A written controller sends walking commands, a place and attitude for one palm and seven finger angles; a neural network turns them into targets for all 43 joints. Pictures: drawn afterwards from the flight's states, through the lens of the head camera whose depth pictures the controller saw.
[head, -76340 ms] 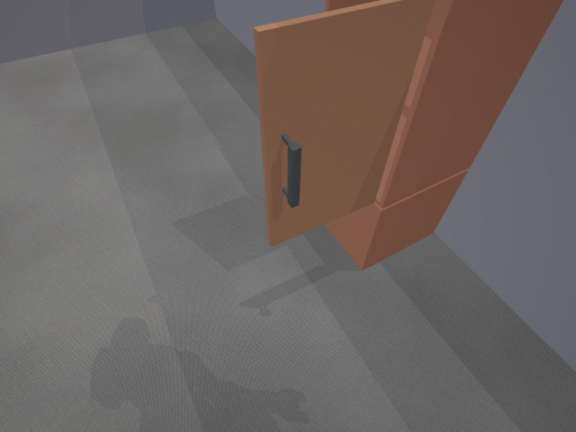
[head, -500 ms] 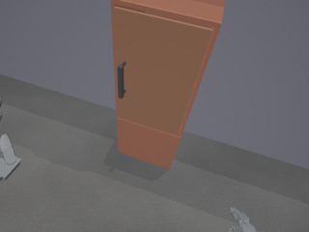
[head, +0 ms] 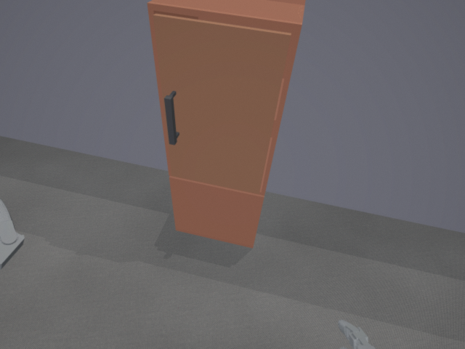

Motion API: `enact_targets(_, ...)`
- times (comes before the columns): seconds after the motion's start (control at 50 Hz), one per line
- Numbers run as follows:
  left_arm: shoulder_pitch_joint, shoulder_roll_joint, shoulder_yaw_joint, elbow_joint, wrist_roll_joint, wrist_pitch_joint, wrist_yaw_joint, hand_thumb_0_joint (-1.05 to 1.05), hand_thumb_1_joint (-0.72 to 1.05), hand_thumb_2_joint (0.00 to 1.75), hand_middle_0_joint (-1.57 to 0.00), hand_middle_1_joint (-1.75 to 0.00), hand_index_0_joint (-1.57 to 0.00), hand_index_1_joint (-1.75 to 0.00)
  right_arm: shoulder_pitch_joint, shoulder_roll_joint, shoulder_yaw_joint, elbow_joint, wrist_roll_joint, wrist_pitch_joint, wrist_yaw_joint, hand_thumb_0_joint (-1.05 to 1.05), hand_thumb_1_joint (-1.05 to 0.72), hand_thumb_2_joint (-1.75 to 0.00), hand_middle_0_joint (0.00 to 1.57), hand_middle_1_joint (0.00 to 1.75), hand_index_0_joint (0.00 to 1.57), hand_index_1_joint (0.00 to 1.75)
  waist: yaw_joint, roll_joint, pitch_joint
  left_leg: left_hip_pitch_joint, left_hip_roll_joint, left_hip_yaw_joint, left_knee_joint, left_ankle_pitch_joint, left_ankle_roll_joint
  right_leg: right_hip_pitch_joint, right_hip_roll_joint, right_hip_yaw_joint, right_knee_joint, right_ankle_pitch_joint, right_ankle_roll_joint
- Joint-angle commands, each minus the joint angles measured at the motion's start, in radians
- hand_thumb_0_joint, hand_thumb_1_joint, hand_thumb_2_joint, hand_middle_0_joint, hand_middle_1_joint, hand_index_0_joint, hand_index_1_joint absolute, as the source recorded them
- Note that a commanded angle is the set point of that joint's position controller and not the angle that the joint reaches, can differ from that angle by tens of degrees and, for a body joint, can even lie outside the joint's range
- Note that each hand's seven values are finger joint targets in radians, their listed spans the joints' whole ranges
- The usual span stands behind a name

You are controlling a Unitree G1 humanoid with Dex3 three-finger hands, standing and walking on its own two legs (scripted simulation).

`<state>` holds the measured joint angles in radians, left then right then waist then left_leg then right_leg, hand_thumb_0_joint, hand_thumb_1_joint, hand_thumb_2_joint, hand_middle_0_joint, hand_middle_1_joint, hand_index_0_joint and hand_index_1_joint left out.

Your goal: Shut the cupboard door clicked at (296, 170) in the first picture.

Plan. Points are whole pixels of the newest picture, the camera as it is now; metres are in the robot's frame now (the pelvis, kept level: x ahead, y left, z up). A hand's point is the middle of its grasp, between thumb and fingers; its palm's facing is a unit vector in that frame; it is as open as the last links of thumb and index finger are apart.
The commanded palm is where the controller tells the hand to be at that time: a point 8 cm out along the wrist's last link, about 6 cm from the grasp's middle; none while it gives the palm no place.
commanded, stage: stop stepping back and stand still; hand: left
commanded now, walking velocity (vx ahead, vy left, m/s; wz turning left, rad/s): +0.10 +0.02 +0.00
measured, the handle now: (173, 118) +0.81 +0.20 -0.04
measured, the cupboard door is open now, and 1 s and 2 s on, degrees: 0 0 0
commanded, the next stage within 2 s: let the arm hang, fingers relaxed in 0.12 s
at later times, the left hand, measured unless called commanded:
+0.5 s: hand out of the picture +0.09 +0.19 -0.16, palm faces +0.07 -0.99 -0.15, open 7.1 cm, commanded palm none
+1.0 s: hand out of the picture -0.03 +0.22 -0.16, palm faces +0.05 -0.98 -0.20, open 7.3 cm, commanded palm none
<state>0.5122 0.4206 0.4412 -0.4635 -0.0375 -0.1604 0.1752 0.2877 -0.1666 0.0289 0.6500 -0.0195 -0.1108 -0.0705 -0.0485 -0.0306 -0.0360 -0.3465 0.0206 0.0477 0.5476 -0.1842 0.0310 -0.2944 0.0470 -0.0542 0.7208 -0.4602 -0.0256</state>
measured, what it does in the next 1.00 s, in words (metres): stands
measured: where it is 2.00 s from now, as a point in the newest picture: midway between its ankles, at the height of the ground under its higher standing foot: outside the picture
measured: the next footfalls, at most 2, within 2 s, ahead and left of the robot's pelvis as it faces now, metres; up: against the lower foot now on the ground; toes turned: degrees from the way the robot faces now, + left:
none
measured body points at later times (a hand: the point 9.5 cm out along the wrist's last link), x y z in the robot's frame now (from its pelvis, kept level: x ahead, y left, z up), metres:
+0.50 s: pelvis +0.01 +0.02 +0.00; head +0.02 +0.03 +0.45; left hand +0.09 +0.24 -0.15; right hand +0.13 -0.21 -0.13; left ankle +0.05 +0.14 -0.73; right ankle +0.01 -0.09 -0.73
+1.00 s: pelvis +0.01 +0.04 +0.01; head +0.02 +0.04 +0.46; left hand -0.03 +0.27 -0.15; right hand +0.01 -0.18 -0.15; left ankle +0.05 +0.14 -0.73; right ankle +0.01 -0.09 -0.73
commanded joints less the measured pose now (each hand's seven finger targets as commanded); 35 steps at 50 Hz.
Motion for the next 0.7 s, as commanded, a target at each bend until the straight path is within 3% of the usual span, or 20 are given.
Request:
enact_targets(0.0, 0.036, 0.176, 0.112, -0.219, 0.008, -0.069, 0.015, 0.0, 0.9, 0.9, -0.2, -0.3, -0.2, -0.3, -0.129, -0.154, -0.063, -0.171, -0.001, -0.027, -0.006, 0.0, -0.9, -0.9, 0.2, 0.3, 0.2, 0.3, 0.036, 0.118, -0.007, -0.282, 0.063, -0.083, -0.062, -0.445, -0.015, 0.27, -0.09, 0.128, -0.322, -0.054, -0.067)
enact_targets(0.02, 0.016, 0.201, 0.133, -0.203, 0.008, -0.069, 0.018, 0.0, 0.9, 0.9, -0.2, -0.3, -0.2, -0.3, -0.124, -0.146, -0.067, -0.174, -0.006, -0.013, -0.006, 0.0, -0.9, -0.9, 0.2, 0.3, 0.2, 0.3, 0.038, -0.041, 0.019, -0.315, 0.001, -0.032, 0.207, -0.321, -0.032, 0.18, -0.263, 0.415, -0.469, -0.213, -0.153)
enact_targets(0.04, -0.039, 0.221, 0.148, -0.224, 0.001, -0.077, 0.027, 0.0, 0.9, 0.9, -0.2, -0.3, -0.2, -0.3, -0.123, -0.154, -0.07, -0.166, -0.003, -0.018, -0.001, 0.0, -0.9, -0.9, 0.2, 0.3, 0.2, 0.3, 0.045, -0.11, 0.021, -0.325, -0.009, -0.039, 0.383, -0.257, -0.043, 0.123, -0.407, 0.605, -0.572, -0.228, -0.214)
enact_targets(0.06, -0.063, 0.201, 0.129, -0.194, 0.002, -0.088, 0.031, 0.0, 0.9, 0.9, -0.2, -0.3, -0.2, -0.3, -0.099, -0.153, -0.072, -0.146, -0.001, -0.024, 0.001, 0.0, -0.9, -0.9, 0.2, 0.3, 0.2, 0.3, 0.028, -0.109, 0.021, -0.328, 0.006, -0.07, 0.463, -0.217, -0.044, 0.133, -0.409, 0.562, -0.541, -0.092, -0.225)
enact_targets(0.08, -0.043, 0.19, 0.127, -0.142, 0.0, -0.093, 0.034, 0.0, 0.9, 0.9, -0.2, -0.3, -0.2, -0.3, -0.078, -0.147, -0.069, -0.133, 0.003, -0.026, 0.002, 0.0, -0.9, -0.9, 0.2, 0.3, 0.2, 0.3, 0.022, -0.056, -0.002, -0.292, 0.031, -0.088, 0.449, -0.215, -0.045, 0.115, -0.389, 0.46, -0.502, -0.059, -0.209)
enact_targets(0.1, -0.041, 0.17, 0.104, -0.13, 0.003, -0.092, 0.03, 0.0, 0.9, 0.9, -0.2, -0.3, -0.2, -0.3, -0.084, -0.15, -0.069, -0.138, 0.008, -0.023, -0.001, 0.0, -0.9, -0.9, 0.2, 0.3, 0.2, 0.3, 0.023, -0.047, 0.025, -0.244, 0.042, -0.082, 0.393, -0.187, -0.045, 0.076, -0.348, 0.384, -0.475, 0.022, -0.187)
enact_targets(0.14, -0.09, 0.181, 0.096, -0.135, 0.007, -0.099, 0.029, 0.0, 0.9, 0.9, -0.2, -0.3, -0.2, -0.3, -0.125, -0.149, -0.063, -0.138, 0.009, -0.026, -0.013, 0.0, -0.9, -0.9, 0.2, 0.3, 0.2, 0.3, 0.033, -0.057, 0.044, -0.121, 0.045, -0.04, 0.223, -0.157, -0.035, 0.01, -0.303, 0.266, -0.44, 0.102, -0.144)
enact_targets(0.18, -0.087, 0.166, 0.076, -0.131, 0.009, -0.1, 0.031, 0.0, 0.9, 0.9, -0.2, -0.3, -0.2, -0.3, -0.132, -0.142, -0.059, -0.13, 0.007, -0.035, -0.021, 0.0, -0.9, -0.9, 0.2, 0.3, 0.2, 0.3, 0.039, -0.038, 0.038, 0.021, 0.012, 0.013, 0.059, -0.077, -0.026, -0.019, -0.255, 0.2, -0.414, 0.109, -0.103)
enact_targets(0.2, -0.12, -0.058, -0.321, 0.555, 0.098, 0.087, -0.129, 0.0, 0.9, 0.9, -0.2, -0.3, -0.2, -0.3, -0.102, -0.262, -0.087, 0.058, -0.001, -0.056, 0.095, 0.0, -0.9, -0.9, 0.2, 0.3, 0.2, 0.3, -0.025, 0.072, 0.084, 0.02, 0.079, -0.049, 0.097, 0.198, -0.021, -0.115, -0.273, 0.02, -0.155, 0.476, -0.051)
enact_targets(0.22, -0.052, -0.094, -0.334, 0.579, 0.063, 0.157, -0.16, 0.0, 0.9, 0.9, -0.2, -0.3, -0.2, -0.3, -0.078, -0.228, -0.078, 0.017, 0.009, -0.001, 0.09, 0.0, -0.9, -0.9, 0.2, 0.3, 0.2, 0.3, 0.022, 0.143, -0.007, 0.083, 0.112, -0.154, 0.039, 0.364, -0.004, -0.106, -0.166, 0.053, -0.077, 0.391, 0.0)
enact_targets(0.24, -0.066, -0.148, -0.363, 0.609, 0.066, 0.177, -0.163, 0.0, 0.9, 0.9, -0.2, -0.3, -0.2, -0.3, -0.093, -0.237, -0.082, 0.01, 0.001, 0.026, 0.08, 0.0, -0.9, -0.9, 0.2, 0.3, 0.2, 0.3, 0.05, 0.135, -0.028, 0.03, 0.189, -0.197, -0.011, 0.352, 0.034, -0.063, -0.122, 0.013, 0.0, 0.198, 0.017)
enact_targets(0.26, -0.078, -0.155, -0.369, 0.655, 0.071, 0.179, -0.165, 0.0, 0.9, 0.9, -0.2, -0.3, -0.2, -0.3, -0.098, -0.243, -0.072, 0.009, -0.013, 0.044, 0.069, 0.0, -0.9, -0.9, 0.2, 0.3, 0.2, 0.3, 0.069, 0.034, -0.033, -0.042, 0.209, -0.235, -0.015, 0.347, 0.067, 0.006, -0.1, 0.007, -0.029, 0.129, 0.023)
enact_targets(0.28, -0.108, -0.133, -0.365, 0.691, 0.068, 0.176, -0.17, 0.0, 0.9, 0.9, -0.2, -0.3, -0.2, -0.3, -0.108, -0.243, -0.06, -0.004, -0.013, 0.052, 0.061, 0.0, -0.9, -0.9, 0.2, 0.3, 0.2, 0.3, 0.075, -0.054, -0.026, -0.091, 0.188, -0.239, -0.019, 0.346, 0.07, 0.071, -0.104, 0.015, -0.075, 0.217, 0.02)
enact_targets(0.3, -0.143, -0.101, -0.363, 0.749, 0.066, 0.169, -0.172, 0.0, 0.9, 0.9, -0.2, -0.3, -0.2, -0.3, -0.112, -0.238, -0.057, 0.004, -0.012, 0.053, 0.058, 0.0, -0.9, -0.9, 0.2, 0.3, 0.2, 0.3, 0.074, -0.144, -0.042, -0.071, 0.137, -0.193, 0.014, 0.356, 0.044, 0.112, -0.126, 0.043, -0.13, 0.379, 0.011)
enact_targets(0.34, -0.212, -0.048, -0.371, 0.893, 0.066, 0.161, -0.172, 0.0, 0.9, 0.9, -0.2, -0.3, -0.2, -0.3, -0.103, -0.229, -0.059, 0.055, -0.009, 0.072, 0.059, 0.0, -0.9, -0.9, 0.2, 0.3, 0.2, 0.3, 0.043, -0.217, -0.041, 0.038, 0.047, -0.097, 0.061, 0.248, -0.015, 0.046, -0.205, 0.112, -0.211, 0.499, -0.036)
enact_targets(0.38, -0.249, -0.047, -0.384, 1.032, 0.059, 0.162, -0.165, 0.0, 0.9, 0.9, -0.2, -0.3, -0.2, -0.3, -0.086, -0.19, -0.046, 0.11, -0.013, 0.097, 0.061, 0.0, -0.9, -0.9, 0.2, 0.3, 0.2, 0.3, 0.028, -0.131, -0.025, 0.101, 0.034, -0.082, 0.015, 0.194, -0.024, 0.018, -0.217, 0.118, -0.256, 0.441, -0.045)
enact_targets(0.44, -0.245, -0.057, -0.403, 1.205, 0.052, 0.162, -0.16, 0.0, 0.9, 0.9, -0.2, -0.3, -0.2, -0.3, -0.109, -0.189, -0.034, 0.185, -0.008, 0.103, 0.059, 0.0, -0.9, -0.9, 0.2, 0.3, 0.2, 0.3, 0.043, 0.095, 0.001, 0.113, 0.072, -0.117, -0.098, 0.191, -0.012, 0.062, -0.153, 0.095, -0.29, 0.284, -0.004)
enact_targets(0.5, -0.195, -0.129, -0.39, 1.327, 0.055, 0.157, -0.155, 0.0, 0.9, 0.9, -0.2, -0.3, -0.2, -0.3, -0.093, -0.14, -0.037, 0.243, -0.011, 0.101, 0.048, 0.0, -0.9, -0.9, 0.2, 0.3, 0.2, 0.3, 0.049, 0.199, -0.021, 0.108, 0.069, -0.109, -0.141, 0.086, -0.01, 0.125, -0.149, 0.089, -0.347, 0.27, -0.013)
enact_targets(0.52, -0.193, -0.121, -0.394, 1.355, 0.053, 0.157, -0.156, 0.0, 0.9, 0.9, -0.2, -0.3, -0.2, -0.3, -0.086, -0.133, -0.038, 0.262, -0.01, 0.103, 0.047, 0.0, -0.9, -0.9, 0.2, 0.3, 0.2, 0.3, 0.051, 0.222, -0.017, 0.107, 0.069, -0.107, -0.152, 0.069, -0.012, 0.134, -0.148, 0.089, -0.356, 0.276, -0.015)
enact_targets(0.68, -0.167, -0.137, -0.418, 1.515, 0.051, 0.154, -0.156, 0.0, 0.9, 0.9, -0.2, -0.3, -0.2, -0.3, -0.013, -0.127, -0.045, 0.363, 0.004, 0.108, 0.039, 0.0, -0.9, -0.9, 0.2, 0.3, 0.2, 0.3, 0.042, 0.04, 0.053, 0.15, 0.088, -0.115, -0.209, 0.042, -0.004, 0.107, -0.149, 0.069, -0.413, 0.249, -0.008)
